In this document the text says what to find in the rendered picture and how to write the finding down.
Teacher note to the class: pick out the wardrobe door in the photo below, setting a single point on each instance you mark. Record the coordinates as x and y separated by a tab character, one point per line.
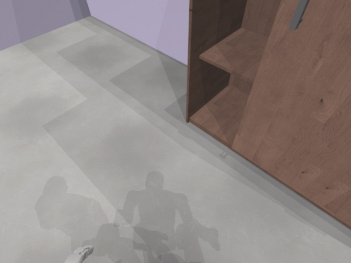
297	121

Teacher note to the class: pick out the handle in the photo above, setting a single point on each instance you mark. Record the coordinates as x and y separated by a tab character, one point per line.
297	17

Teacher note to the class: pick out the robot left hand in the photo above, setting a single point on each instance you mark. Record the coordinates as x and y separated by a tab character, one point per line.
80	254

